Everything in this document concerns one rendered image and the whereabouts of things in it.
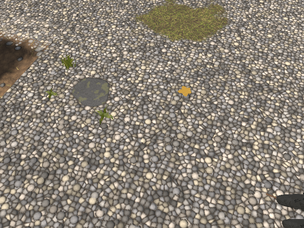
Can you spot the right robot hand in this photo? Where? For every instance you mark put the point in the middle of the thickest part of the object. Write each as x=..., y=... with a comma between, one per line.
x=295, y=201

